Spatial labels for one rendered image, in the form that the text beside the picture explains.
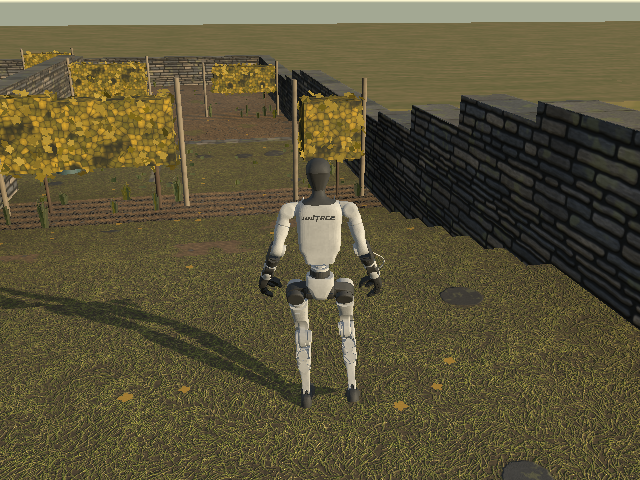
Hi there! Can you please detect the robot left upper arm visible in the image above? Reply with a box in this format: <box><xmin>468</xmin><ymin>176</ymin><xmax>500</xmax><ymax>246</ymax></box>
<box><xmin>270</xmin><ymin>201</ymin><xmax>298</xmax><ymax>257</ymax></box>

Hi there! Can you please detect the right robot hand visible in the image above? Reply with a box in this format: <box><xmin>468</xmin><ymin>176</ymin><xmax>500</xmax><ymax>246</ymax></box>
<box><xmin>359</xmin><ymin>275</ymin><xmax>382</xmax><ymax>297</ymax></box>

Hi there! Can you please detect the left robot hand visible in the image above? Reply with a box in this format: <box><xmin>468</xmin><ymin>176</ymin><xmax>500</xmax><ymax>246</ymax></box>
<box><xmin>258</xmin><ymin>276</ymin><xmax>282</xmax><ymax>297</ymax></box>

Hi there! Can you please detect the robot right upper arm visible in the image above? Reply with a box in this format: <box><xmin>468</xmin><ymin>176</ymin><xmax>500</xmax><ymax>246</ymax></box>
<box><xmin>339</xmin><ymin>201</ymin><xmax>369</xmax><ymax>256</ymax></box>

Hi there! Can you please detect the left robot foot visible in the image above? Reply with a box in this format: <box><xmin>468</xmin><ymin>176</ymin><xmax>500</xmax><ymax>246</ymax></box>
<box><xmin>300</xmin><ymin>382</ymin><xmax>315</xmax><ymax>408</ymax></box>

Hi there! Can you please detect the right robot forearm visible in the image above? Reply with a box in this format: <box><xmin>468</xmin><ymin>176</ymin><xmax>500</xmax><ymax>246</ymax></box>
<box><xmin>359</xmin><ymin>240</ymin><xmax>380</xmax><ymax>279</ymax></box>

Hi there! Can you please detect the right robot thigh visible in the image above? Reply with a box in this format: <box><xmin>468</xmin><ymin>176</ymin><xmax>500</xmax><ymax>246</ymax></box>
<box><xmin>334</xmin><ymin>278</ymin><xmax>354</xmax><ymax>338</ymax></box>

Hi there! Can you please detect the left robot forearm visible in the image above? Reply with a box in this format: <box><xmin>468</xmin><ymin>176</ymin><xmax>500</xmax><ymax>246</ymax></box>
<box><xmin>261</xmin><ymin>241</ymin><xmax>280</xmax><ymax>280</ymax></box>

